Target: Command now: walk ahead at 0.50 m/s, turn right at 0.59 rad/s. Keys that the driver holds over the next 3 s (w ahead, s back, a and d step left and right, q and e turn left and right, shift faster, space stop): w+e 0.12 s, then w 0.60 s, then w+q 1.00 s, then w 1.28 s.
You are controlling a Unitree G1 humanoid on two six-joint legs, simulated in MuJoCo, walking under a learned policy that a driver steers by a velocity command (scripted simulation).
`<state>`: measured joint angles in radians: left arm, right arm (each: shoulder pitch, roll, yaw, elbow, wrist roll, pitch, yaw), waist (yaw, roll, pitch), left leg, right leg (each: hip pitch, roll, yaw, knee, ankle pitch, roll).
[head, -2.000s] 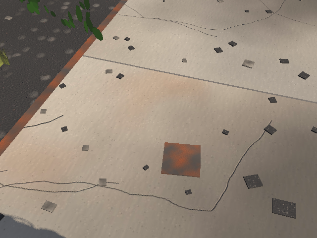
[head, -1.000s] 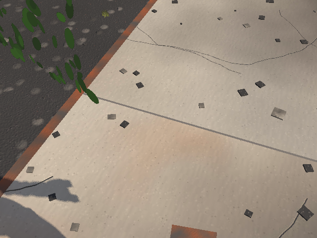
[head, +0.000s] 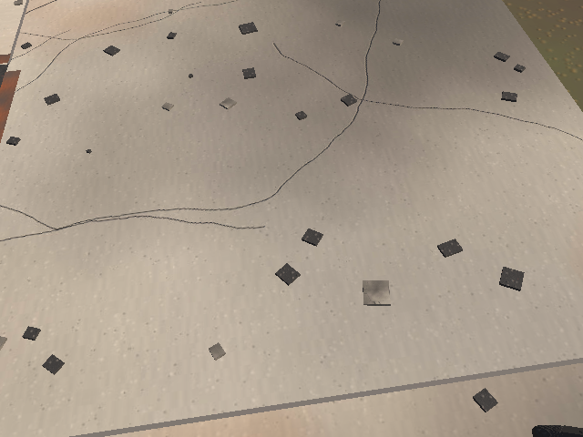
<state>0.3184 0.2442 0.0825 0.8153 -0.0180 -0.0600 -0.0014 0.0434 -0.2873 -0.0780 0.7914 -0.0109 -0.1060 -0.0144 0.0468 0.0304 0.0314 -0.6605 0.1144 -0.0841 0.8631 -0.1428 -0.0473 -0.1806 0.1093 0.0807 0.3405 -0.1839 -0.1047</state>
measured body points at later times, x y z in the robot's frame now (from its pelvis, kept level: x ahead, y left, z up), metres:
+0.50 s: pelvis +0.28 +0.05 +0.00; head +0.31 +0.05 +0.45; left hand +0.49 +0.27 -0.10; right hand +0.25 -0.22 -0.13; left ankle +0.28 +0.15 -0.75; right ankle +0.36 -0.13 -0.69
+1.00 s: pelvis +0.54 -0.06 +0.00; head +0.56 -0.07 +0.45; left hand +0.62 +0.21 -0.12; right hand +0.64 -0.35 -0.12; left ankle +0.66 +0.10 -0.67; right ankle +0.50 -0.15 -0.75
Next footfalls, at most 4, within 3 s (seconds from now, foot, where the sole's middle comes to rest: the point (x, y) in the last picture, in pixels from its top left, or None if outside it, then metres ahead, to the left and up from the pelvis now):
0.22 left None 0.32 0.14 -0.78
0.72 right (400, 406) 0.54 -0.15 -0.78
1.26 left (309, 285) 0.86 0.06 -0.78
1.74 right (359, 196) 1.17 -0.08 -0.78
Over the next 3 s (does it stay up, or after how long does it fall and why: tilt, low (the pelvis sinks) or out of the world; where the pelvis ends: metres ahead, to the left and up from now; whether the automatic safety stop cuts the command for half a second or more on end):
stays up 1.59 0.24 0.00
